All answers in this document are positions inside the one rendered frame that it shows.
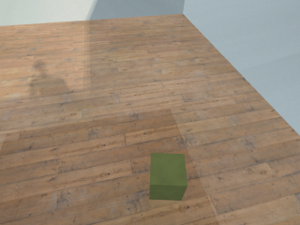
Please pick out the carton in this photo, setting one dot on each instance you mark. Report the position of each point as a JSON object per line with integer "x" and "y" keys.
{"x": 168, "y": 177}

